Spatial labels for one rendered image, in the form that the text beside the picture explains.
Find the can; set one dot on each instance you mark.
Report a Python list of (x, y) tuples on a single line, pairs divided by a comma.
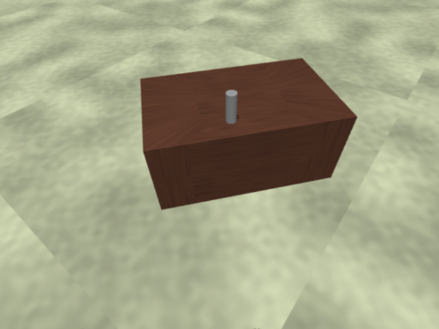
[(231, 106)]

